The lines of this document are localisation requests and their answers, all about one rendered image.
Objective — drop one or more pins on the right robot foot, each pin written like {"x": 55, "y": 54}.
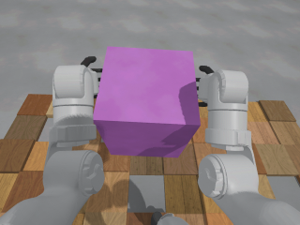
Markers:
{"x": 155, "y": 218}

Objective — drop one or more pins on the robot right thigh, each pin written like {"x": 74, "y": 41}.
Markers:
{"x": 171, "y": 221}

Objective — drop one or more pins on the robot right forearm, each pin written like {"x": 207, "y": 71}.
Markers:
{"x": 226, "y": 95}

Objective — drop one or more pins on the left robot hand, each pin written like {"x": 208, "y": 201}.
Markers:
{"x": 87, "y": 61}

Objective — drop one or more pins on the carton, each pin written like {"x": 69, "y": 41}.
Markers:
{"x": 147, "y": 102}

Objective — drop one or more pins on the robot right upper arm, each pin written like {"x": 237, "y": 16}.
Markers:
{"x": 231, "y": 180}

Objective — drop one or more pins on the robot left upper arm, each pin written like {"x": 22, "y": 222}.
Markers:
{"x": 69, "y": 179}

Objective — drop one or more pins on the right robot hand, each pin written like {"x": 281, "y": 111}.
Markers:
{"x": 207, "y": 70}

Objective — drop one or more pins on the robot left forearm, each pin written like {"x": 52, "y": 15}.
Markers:
{"x": 73, "y": 90}

